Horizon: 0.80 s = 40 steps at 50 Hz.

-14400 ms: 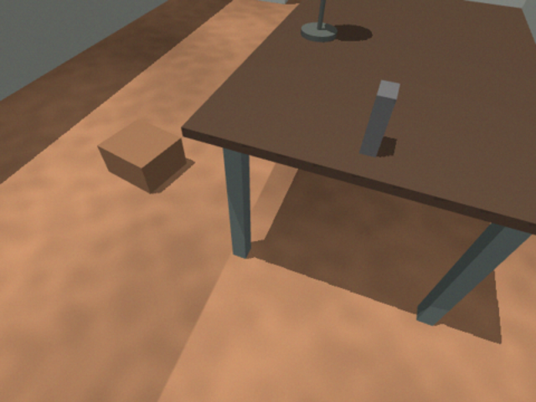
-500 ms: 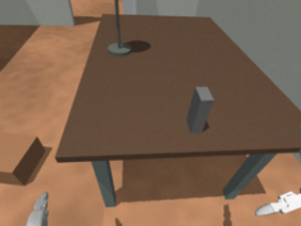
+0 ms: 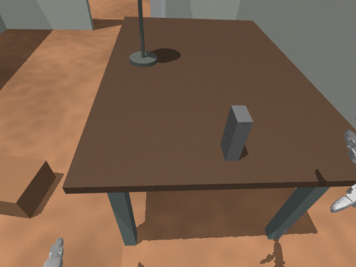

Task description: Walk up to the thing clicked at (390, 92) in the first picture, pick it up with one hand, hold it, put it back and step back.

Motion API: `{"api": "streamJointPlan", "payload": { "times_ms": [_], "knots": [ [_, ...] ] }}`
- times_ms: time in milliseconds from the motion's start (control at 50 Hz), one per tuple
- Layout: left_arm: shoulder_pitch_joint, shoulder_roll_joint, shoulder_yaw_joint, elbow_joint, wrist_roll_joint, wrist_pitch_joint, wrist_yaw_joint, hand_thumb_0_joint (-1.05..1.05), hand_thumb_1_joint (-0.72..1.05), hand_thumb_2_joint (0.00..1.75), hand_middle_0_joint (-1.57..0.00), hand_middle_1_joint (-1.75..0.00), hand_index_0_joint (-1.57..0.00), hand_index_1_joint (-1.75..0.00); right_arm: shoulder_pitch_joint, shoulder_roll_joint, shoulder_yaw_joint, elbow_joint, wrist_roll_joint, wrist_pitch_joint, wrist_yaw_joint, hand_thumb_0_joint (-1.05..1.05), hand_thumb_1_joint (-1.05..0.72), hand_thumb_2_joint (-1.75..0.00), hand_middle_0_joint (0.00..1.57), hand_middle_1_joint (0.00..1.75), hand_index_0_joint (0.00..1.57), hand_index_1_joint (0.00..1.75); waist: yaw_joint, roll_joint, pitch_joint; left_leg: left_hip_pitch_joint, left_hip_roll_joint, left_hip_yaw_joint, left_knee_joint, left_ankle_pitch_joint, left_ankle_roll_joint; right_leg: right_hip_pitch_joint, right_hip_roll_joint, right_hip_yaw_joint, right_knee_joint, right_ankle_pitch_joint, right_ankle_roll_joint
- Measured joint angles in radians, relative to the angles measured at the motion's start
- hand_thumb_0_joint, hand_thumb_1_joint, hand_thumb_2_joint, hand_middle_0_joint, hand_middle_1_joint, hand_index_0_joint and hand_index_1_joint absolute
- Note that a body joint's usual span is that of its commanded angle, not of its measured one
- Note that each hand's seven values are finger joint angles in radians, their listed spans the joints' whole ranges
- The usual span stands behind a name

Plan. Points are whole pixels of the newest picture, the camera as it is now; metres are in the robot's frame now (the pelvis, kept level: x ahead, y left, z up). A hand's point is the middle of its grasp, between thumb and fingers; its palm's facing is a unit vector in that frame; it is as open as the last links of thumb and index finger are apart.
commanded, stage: go down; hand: right
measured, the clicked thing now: (234, 134) +0.48 -0.18 +0.03
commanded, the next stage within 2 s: none
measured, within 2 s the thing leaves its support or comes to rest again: neither
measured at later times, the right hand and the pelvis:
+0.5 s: hand (342, 144) +0.32 -0.33 +0.16, palm faces +0.14 +0.99 +0.00, open 17.6 cm; pelvis +0.00 +0.01 +0.00, yaw -1 degrees
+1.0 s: hand (344, 132) +0.35 -0.36 +0.16, palm faces +0.16 +0.99 +0.01, open 17.1 cm; pelvis +0.01 +0.00 -0.01, yaw +0 degrees
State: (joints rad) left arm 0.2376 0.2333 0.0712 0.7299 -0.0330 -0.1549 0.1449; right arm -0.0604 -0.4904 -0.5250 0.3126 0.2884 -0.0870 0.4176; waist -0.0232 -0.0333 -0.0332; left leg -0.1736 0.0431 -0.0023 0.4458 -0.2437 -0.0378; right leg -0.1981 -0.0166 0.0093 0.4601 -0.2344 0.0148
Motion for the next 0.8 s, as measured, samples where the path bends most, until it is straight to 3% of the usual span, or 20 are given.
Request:
{"api": "streamJointPlan", "payload": {
  "times_ms": [140, 240, 360, 460, 600, 800],
  "knots": [
    [-0.006, 0.012, -0.017, -0.086, 0.006, -0.017, 0.022, -0.01, -0.56, 0.07, -0.07, -0.05, -0.05, -0.05, -0.062, 0.001, -0.012, 0.024, -0.006, 0.018, 0.010, -0.02, 0.60, -0.05, 0.04, 0.06, 0.05, 0.06, -0.003, 0.019, 0.015, -0.008, 0.001, 0.006, 0.013, -0.006, -0.001, -0.012, 0.001, 0.007, 0.016, -0.005, -0.001],
    [-0.003, 0.009, -0.032, -0.076, 0.006, -0.036, 0.034, -0.01, -0.56, 0.07, -0.06, -0.05, -0.05, -0.05, -0.135, -0.058, -0.041, 0.123, 0.009, 0.066, 0.042, -0.02, 0.58, -0.05, 0.04, 0.06, 0.06, 0.06, 0.003, 0.042, -0.017, -0.013, -0.006, 0.016, 0.014, -0.011, 0.006, -0.023, -0.005, 0.016, 0.024, -0.011, 0.005],
    [-0.010, 0.026, -0.054, 0.004, 0.000, -0.045, 0.042, -0.01, -0.57, 0.07, -0.06, -0.04, -0.05, -0.05, -0.198, -0.113, -0.040, 0.229, 0.009, 0.129, 0.108, -0.02, 0.56, -0.05, 0.04, 0.06, 0.06, 0.06, 0.009, 0.014, -0.012, -0.042, -0.010, 0.017, 0.023, -0.009, 0.007, -0.057, -0.009, 0.019, 0.042, -0.015, 0.006],
    [-0.022, 0.009, -0.091, 0.002, 0.006, -0.048, 0.050, -0.01, -0.57, 0.07, -0.06, -0.04, -0.05, -0.06, -0.291, -0.145, -0.055, 0.337, 0.020, 0.114, 0.154, -0.02, 0.57, -0.05, 0.04, 0.06, 0.05, 0.06, 0.019, 0.001, 0.003, -0.088, -0.013, 0.018, 0.043, -0.009, 0.008, -0.100, -0.011, 0.020, 0.056, -0.011, 0.008],
    [0.014, 0.024, -0.087, -0.085, 0.008, -0.055, 0.064, -0.01, -0.57, 0.07, -0.07, -0.05, -0.05, -0.06, -0.359, -0.194, -0.080, 0.478, -0.007, 0.089, 0.160, -0.02, 0.55, -0.04, 0.05, 0.05, 0.06, 0.05, 0.040, 0.019, -0.030, -0.114, -0.016, 0.014, 0.062, -0.023, 0.013, -0.118, -0.015, 0.017, 0.062, -0.019, 0.012],
    [-0.021, 0.012, -0.139, -0.017, 0.015, -0.043, 0.065, -0.01, -0.57, 0.08, -0.06, -0.05, -0.05, -0.06, -0.393, -0.242, -0.082, 0.512, -0.026, 0.052, 0.180, -0.02, 0.52, -0.04, 0.05, 0.05, 0.06, 0.05, 0.036, 0.035, -0.020, -0.152, -0.024, 0.022, 0.080, -0.033, 0.017, -0.168, -0.023, 0.026, 0.100, -0.039, 0.016]
  ]
}}
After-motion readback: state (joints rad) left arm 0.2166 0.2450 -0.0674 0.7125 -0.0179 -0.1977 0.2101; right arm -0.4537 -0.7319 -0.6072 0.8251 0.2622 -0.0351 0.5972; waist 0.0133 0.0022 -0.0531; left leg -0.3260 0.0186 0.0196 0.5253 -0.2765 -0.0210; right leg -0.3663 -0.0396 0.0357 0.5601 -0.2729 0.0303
